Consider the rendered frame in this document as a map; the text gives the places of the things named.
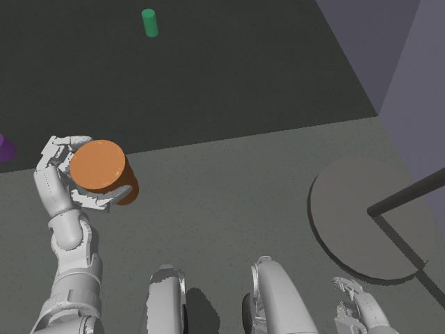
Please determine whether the left robot arm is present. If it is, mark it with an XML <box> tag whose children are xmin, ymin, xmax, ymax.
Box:
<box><xmin>30</xmin><ymin>209</ymin><xmax>105</xmax><ymax>334</ymax></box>

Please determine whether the coat stand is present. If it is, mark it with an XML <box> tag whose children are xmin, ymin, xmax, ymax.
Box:
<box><xmin>307</xmin><ymin>157</ymin><xmax>445</xmax><ymax>280</ymax></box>

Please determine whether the left robot hand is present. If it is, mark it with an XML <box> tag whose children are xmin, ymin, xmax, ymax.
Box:
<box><xmin>33</xmin><ymin>136</ymin><xmax>133</xmax><ymax>219</ymax></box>

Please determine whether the right robot hand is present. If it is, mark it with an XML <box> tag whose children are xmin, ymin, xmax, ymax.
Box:
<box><xmin>333</xmin><ymin>277</ymin><xmax>391</xmax><ymax>334</ymax></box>

